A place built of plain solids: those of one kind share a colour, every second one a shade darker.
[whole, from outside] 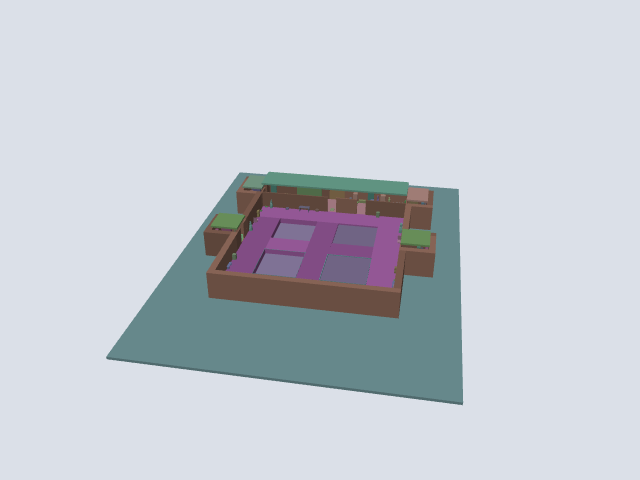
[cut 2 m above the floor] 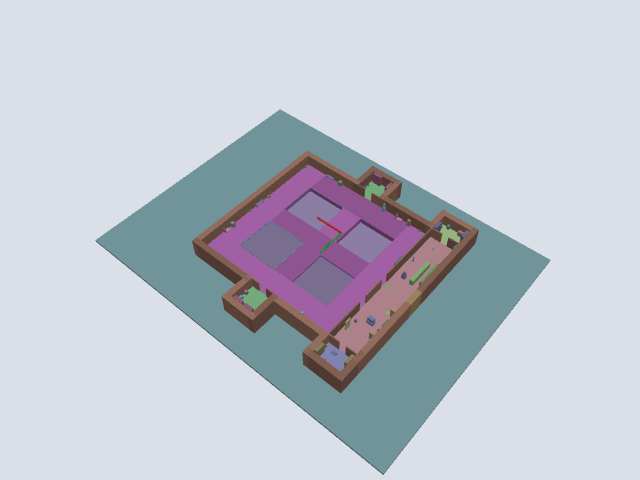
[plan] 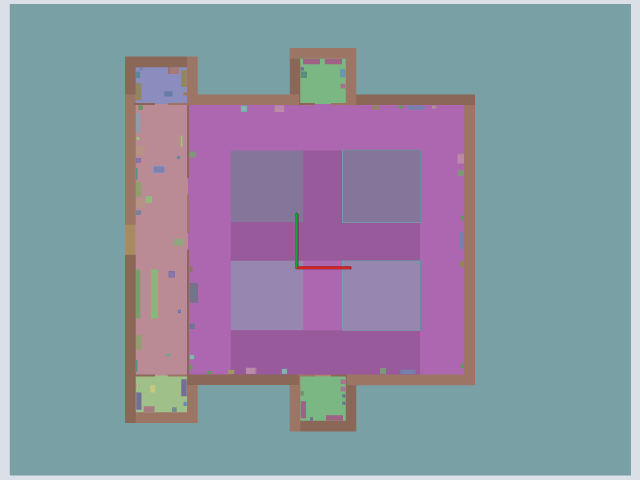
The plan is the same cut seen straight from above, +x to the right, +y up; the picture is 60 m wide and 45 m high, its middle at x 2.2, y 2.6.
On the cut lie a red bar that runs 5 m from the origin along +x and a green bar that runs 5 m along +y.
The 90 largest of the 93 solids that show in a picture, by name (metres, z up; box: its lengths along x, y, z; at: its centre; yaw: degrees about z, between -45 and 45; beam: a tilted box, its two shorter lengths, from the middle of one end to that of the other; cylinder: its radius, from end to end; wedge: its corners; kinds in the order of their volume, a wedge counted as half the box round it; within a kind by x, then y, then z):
{
 "ground_under_all_1": {"box": [58.25, 44.21, 0.4], "at": [2.23, 2.62, -1.67]},
 "wall_1": {"box": [1.0, 5.35, 4.32], "at": [-15.57, -11.88, 0.64]},
 "wall_2": {"box": [1.0, 12.23, 4.32], "at": [-15.57, -4.89, 0.64]},
 "wall_3": {"box": [1.0, 12.23, 4.32], "at": [-15.57, 10.13, 0.64]},
 "wall_4": {"box": [1.0, 5.35, 4.32], "at": [-15.57, 17.12, 0.64]},
 "wall_5": {"box": [2.0, 0.2, 4.32], "at": [-14.27, -10.11, 0.64]},
 "wall_6": {"box": [2.0, 0.2, 4.32], "at": [-14.27, 15.35, 0.64]},
 "wall_7": {"box": [6.8, 1.0, 4.32], "at": [-12.67, -14.06, 0.64]},
 "wall_8": {"box": [6.8, 1.0, 4.32], "at": [-12.67, 19.3, 0.64]},
 "wall_9": {"box": [2.0, 0.2, 4.32], "at": [-11.07, -10.11, 0.64]},
 "wall_10": {"box": [2.0, 0.2, 4.32], "at": [-11.07, 15.35, 0.64]},
 "wall_11": {"box": [0.2, 11.93, 4.32], "at": [-10.17, -4.24, 0.64]},
 "wall_12": {"box": [0.2, 3.67, 4.32], "at": [-10.17, 5.06, 0.64]},
 "wall_13": {"box": [0.2, 7.05, 4.32], "at": [-10.17, 11.92, 0.64]},
 "wall_14": {"box": [1.0, 4.55, 4.32], "at": [-9.77, -12.28, 0.64]},
 "wall_15": {"box": [1.0, 4.55, 4.32], "at": [-9.77, 17.52, 0.64]},
 "wall_16": {"box": [10.51, 1.0, 4.32], "at": [-5.02, -10.51, 0.64]},
 "wall_17": {"box": [10.51, 1.0, 4.32], "at": [-5.02, 15.75, 0.64]},
 "wall_18": {"box": [1.0, 5.35, 4.32], "at": [-0.15, -12.68, 0.64]},
 "wall_19": {"box": [1.0, 5.35, 4.32], "at": [-0.15, 17.92, 0.64]},
 "wall_20": {"box": [1.5, 0.2, 4.32], "at": [0.98, -10.11, 0.64]},
 "wall_21": {"box": [6.25, 1.0, 4.32], "at": [2.48, -14.86, 0.64]},
 "wall_22": {"box": [6.25, 1.0, 4.32], "at": [2.48, 20.1, 0.64]},
 "wall_23": {"box": [1.5, 0.2, 4.32], "at": [3.98, -10.11, 0.64]},
 "wall_24": {"box": [1.5, 0.2, 4.32], "at": [3.98, 15.35, 0.64]},
 "wall_25": {"box": [1.58, 0.2, 4.32], "at": [4.02, -10.11, 0.64]},
 "wall_26": {"box": [1.0, 5.35, 4.32], "at": [5.11, -12.68, 0.64]},
 "wall_27": {"box": [1.0, 5.35, 4.32], "at": [5.11, 17.92, 0.64]},
 "wall_28": {"box": [12.01, 1.0, 4.32], "at": [10.73, -10.51, 0.64]},
 "wall_29": {"box": [12.01, 1.0, 4.32], "at": [10.73, 15.75, 0.64]},
 "wall_30": {"box": [1.0, 27.25, 4.32], "at": [16.23, 2.62, 0.64]},
 "floor_gang_1": {"box": [4.0, 25.45, 1.52], "at": [-8.17, 2.62, -0.76]},
 "floor_gang_2": {"box": [3.7, 6.5, 1.52], "at": [2.48, -2.6, -0.76]},
 "floor_gang_3": {"box": [3.7, 6.7, 1.52], "at": [2.48, 7.64, -0.76]},
 "floor_gang_4": {"box": [17.75, 4.25, 1.52], "at": [2.71, -7.98, -0.76]},
 "floor_gang_5": {"box": [17.75, 3.65, 1.52], "at": [2.71, 2.47, -0.76]},
 "floor_gang_6": {"box": [17.75, 4.35, 1.52], "at": [2.71, 13.17, -0.76]},
 "floor_gang_7": {"box": [4.25, 25.45, 1.52], "at": [13.71, 2.62, -0.76]},
 "floor_foyer_1": {"box": [5.0, 25.45, 1.52], "at": [-12.67, 2.62, -0.76]},
 "step_tier_1": {"box": [6.8, 6.5, 0.6], "at": [-2.77, -2.6, -1.22]},
 "step_tier_2": {"box": [6.8, 6.7, 1.26], "at": [-2.77, 7.64, -0.89]},
 "step_tier_3": {"box": [7.25, 6.5, 0.72], "at": [7.96, -2.6, -1.16]},
 "step_tier_4": {"box": [7.25, 6.7, 1.52], "at": [7.96, 7.64, -0.76]},
 "floor_side_1": {"box": [4.45, 4.35, 1.52], "at": [2.48, -12.28, -0.76]},
 "floor_side_2": {"box": [4.45, 4.35, 1.52], "at": [2.48, 17.52, -0.76]},
 "ceil_foyer_1": {"box": [5.0, 25.45, 0.3], "at": [-12.67, 2.62, 4.35]},
 "floor_cloaks_1": {"box": [5.0, 3.55, 1.52], "at": [-12.67, -11.88, -0.76]},
 "floor_store_1": {"box": [5.0, 3.55, 1.52], "at": [-12.67, 17.12, -0.76]},
 "door_leaf_1": {"box": [0.97, 2.8, 4.79], "at": [-15.59, 2.62, 0.88]},
 "ceil_side_1": {"box": [4.45, 4.35, 0.3], "at": [2.48, -12.28, 3.4]},
 "ceil_side_2": {"box": [4.45, 4.35, 0.3], "at": [2.48, 17.52, 3.4]},
 "bar_foyer_1": {"box": [0.4, 4.6, 2.1], "at": [-14.84, -2.46, 1.05]},
 "bar_foyer_2": {"box": [0.65, 4.6, 1.1], "at": [-13.31, -2.46, 0.55]},
 "shelves_side_1": {"box": [0.5, 1.6, 2.0], "at": [0.64, -13.3, 1.0]},
 "shelves_side_2": {"box": [1.6, 0.5, 2.0], "at": [1.41, 19.32, 1.0]},
 "shelves_side_3": {"box": [1.6, 0.5, 2.0], "at": [3.46, 19.32, 1.0]},
 "shelves_side_4": {"box": [1.6, 0.5, 2.0], "at": [3.56, -14.07, 1.0]},
 "ceil_cloaks_1": {"box": [5.0, 3.55, 0.3], "at": [-12.67, -11.88, 3.4]},
 "ceil_store_1": {"box": [5.0, 3.55, 0.3], "at": [-12.67, 17.12, 3.4]},
 "shelves_cloaks_1": {"box": [0.5, 1.6, 2.0], "at": [-14.79, -12.51, 1.0]},
 "shelves_cloaks_2": {"box": [0.5, 1.6, 2.0], "at": [-10.55, -11.26, 1.0]},
 "shelves_store_1": {"box": [0.5, 1.6, 2.0], "at": [-14.79, 16.5, 1.0]},
 "shelves_store_2": {"box": [0.5, 1.6, 2.0], "at": [-10.55, 17.75, 1.0]},
 "machine_foyer_1": {"box": [0.8, 0.8, 1.7], "at": [-14.64, 6.04, 0.95]},
 "machine_foyer_2": {"box": [0.8, 0.9, 1.73], "at": [-14.64, 10.99, 0.96]},
 "step_strewn_mat_1": {"box": [0.98, 0.66, 1.54], "at": [-11.03, 2.39, -0.75]},
 "step_strewn_cloth_heap_1": {"box": [0.79, 0.5, 1.64], "at": [-12.02, 16.3, -0.7]},
 "bench_foyer_1": {"box": [0.5, 1.4, 0.46], "at": [-14.79, -7.0, 0.22]},
 "bench_foyer_2": {"box": [0.5, 1.4, 0.46], "at": [-14.79, 7.34, 0.22]},
 "case_cloaks_1": {"box": [1.0, 0.55, 0.81], "at": [-13.82, -13.25, 0.49]},
 "cart_foyer_1": {"box": [0.98, 0.58, 0.58], "at": [-12.9, 9.21, 1.21]},
 "standee_foyer_1": {"box": [0.42, 1.05, 0.045], "at": [-10.79, 11.87, 0.02]},
 "standee_foyer_2": {"box": [0.14, 1.05, 1.91], "at": [-10.79, 11.87, 0.99]},
 "barrel_1": {"box": [0.58, 0.58, 0.89], "at": [-9.74, 10.62, 0.44]},
 "kerb_1": {"box": [0.07, 6.86, 0.1], "at": [4.29, 7.63, 0.05]},
 "kerb_2": {"box": [7.25, 0.06, 0.07], "at": [7.96, -5.88, 0.03]},
 "kerb_3": {"box": [7.25, 0.09, 0.14], "at": [7.96, 4.25, 0.07]},
 "kerb_4": {"box": [0.08, 6.61, 0.07], "at": [11.62, -2.61, 0.03]},
 "kerb_5": {"box": [0.09, 6.86, 0.09], "at": [11.62, 7.63, 0.04]},
 "poster_case_foyer_1": {"box": [0.14, 1.1, 1.6], "at": [-14.97, -9.21, 1.3]},
 "case_side_1": {"box": [0.5, 0.8, 0.41], "at": [4.33, 18.25, 0.29]},
 "trolley_1": {"box": [1.0, 0.6, 0.06], "at": [-4.25, -9.67, 0.2]},
 "trolley_2": {"box": [1.0, 0.6, 0.06], "at": [-1.64, 14.91, 0.2]},
 "trolley_3": {"box": [0.6, 1.0, 0.06], "at": [15.39, 10.27, 0.2]},
 "form_1": {"box": [1.46, 0.4, 0.05], "at": [10.46, -9.77, 0.43]},
 "form_2": {"box": [1.57, 0.4, 0.05], "at": [11.23, 15.01, 0.43]},
 "form_3": {"box": [0.4, 1.64, 0.05], "at": [15.49, 2.54, 0.43]},
 "trestle_1": {"box": [0.8, 1.87, 0.04], "at": [-9.63, -2.36, 0.73]},
 "form_foyer_1": {"box": [0.4, 1.87, 0.05], "at": [-14.84, 13.58, 0.43]},
 "trolley_store_1": {"box": [1.0, 0.6, 0.06], "at": [-11.52, 18.46, 0.2]}
}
